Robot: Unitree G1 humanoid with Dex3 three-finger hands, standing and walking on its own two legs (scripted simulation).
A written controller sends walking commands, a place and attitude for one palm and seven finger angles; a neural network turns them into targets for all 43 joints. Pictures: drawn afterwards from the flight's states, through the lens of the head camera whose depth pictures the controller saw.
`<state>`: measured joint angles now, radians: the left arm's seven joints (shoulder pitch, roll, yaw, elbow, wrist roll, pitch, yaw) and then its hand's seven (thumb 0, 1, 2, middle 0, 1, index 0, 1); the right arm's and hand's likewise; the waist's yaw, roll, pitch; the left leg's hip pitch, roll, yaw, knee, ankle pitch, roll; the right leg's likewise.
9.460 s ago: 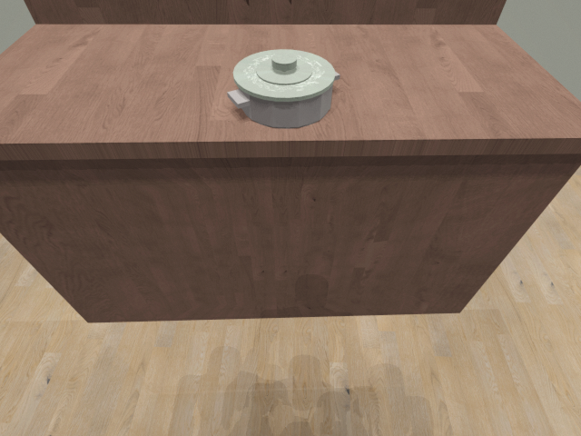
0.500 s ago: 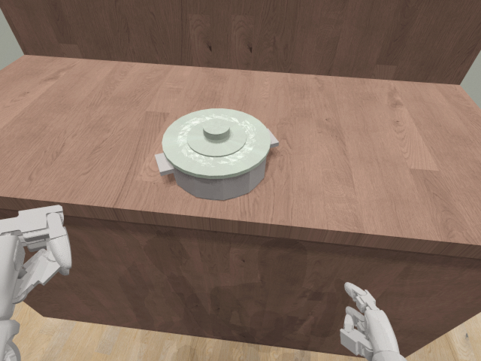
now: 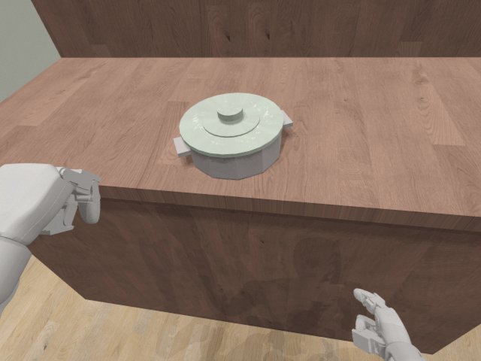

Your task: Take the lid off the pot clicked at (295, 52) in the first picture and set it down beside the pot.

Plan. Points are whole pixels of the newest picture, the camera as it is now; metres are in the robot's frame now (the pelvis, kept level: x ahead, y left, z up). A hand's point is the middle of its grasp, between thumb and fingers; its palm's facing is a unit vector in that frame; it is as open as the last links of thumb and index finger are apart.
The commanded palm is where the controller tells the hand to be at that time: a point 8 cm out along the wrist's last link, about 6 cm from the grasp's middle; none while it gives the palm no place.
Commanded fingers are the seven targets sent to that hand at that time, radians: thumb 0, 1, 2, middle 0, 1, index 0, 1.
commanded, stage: reach forward and open the fingers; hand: left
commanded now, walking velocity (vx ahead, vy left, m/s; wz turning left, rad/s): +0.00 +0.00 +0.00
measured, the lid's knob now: (230, 111) +0.52 +0.11 +0.16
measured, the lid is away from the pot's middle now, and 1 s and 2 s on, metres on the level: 0.00 0.00 0.01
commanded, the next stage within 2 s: move the open hand above the knob in 0.74 s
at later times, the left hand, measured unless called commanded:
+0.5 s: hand (86, 186) +0.26 +0.25 +0.21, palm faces -0.08 +0.01 -1.00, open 8.3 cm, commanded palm +0.23 +0.24 +0.28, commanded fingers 0.00 -0.40 1.74 -0.89 -0.08 -0.89 -0.08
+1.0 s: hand (118, 173) +0.30 +0.23 +0.20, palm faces -0.14 -0.04 -0.99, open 10.0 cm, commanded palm +0.28 +0.22 +0.30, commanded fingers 0.00 -0.37 1.63 -0.86 -0.08 -0.86 -0.08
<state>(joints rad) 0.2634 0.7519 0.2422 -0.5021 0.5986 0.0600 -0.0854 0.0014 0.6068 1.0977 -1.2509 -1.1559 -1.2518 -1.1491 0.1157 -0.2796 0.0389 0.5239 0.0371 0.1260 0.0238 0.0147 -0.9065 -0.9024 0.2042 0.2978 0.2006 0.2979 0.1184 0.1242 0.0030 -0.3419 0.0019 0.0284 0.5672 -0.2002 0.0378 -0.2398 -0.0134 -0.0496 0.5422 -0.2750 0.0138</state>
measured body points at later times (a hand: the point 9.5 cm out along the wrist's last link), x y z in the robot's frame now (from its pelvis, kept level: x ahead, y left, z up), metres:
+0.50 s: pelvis -0.03 -0.01 +0.01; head -0.03 -0.05 +0.46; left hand +0.26 +0.25 +0.26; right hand +0.20 -0.23 -0.07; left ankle +0.07 +0.09 -0.73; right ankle +0.01 -0.13 -0.73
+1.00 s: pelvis -0.02 +0.01 +0.01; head -0.02 -0.03 +0.46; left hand +0.30 +0.23 +0.25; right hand +0.21 -0.20 -0.07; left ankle +0.07 +0.09 -0.73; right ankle +0.01 -0.13 -0.73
